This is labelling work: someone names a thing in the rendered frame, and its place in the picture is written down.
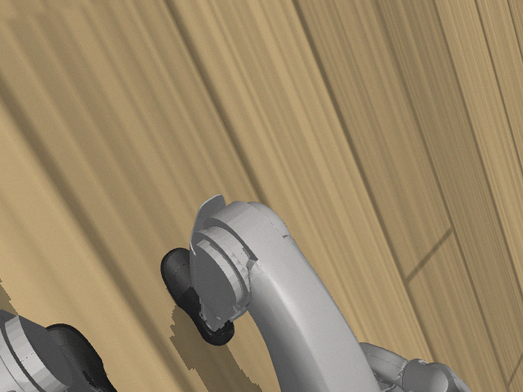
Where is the right robot arm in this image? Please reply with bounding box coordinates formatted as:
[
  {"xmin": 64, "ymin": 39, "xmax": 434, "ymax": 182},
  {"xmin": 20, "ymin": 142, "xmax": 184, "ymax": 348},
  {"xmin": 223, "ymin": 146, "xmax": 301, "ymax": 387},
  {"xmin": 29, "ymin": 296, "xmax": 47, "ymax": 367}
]
[{"xmin": 402, "ymin": 359, "xmax": 471, "ymax": 392}]

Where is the left robot foot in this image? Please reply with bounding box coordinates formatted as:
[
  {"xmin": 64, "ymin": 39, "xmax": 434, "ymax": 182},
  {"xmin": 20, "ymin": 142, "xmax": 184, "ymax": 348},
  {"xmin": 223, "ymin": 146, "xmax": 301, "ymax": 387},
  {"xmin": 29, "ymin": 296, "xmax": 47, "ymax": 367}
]
[{"xmin": 46, "ymin": 323, "xmax": 118, "ymax": 392}]

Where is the right robot foot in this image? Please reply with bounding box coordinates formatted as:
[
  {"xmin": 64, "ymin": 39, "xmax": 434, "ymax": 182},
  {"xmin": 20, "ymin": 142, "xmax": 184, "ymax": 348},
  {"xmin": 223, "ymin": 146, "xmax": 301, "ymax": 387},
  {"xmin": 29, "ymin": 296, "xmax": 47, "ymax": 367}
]
[{"xmin": 160, "ymin": 247, "xmax": 235, "ymax": 346}]

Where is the right robot hand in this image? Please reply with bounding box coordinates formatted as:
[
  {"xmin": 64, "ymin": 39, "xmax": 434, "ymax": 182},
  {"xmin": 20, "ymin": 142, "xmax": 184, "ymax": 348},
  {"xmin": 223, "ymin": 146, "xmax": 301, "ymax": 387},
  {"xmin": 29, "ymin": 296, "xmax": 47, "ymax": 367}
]
[{"xmin": 360, "ymin": 342, "xmax": 409, "ymax": 392}]

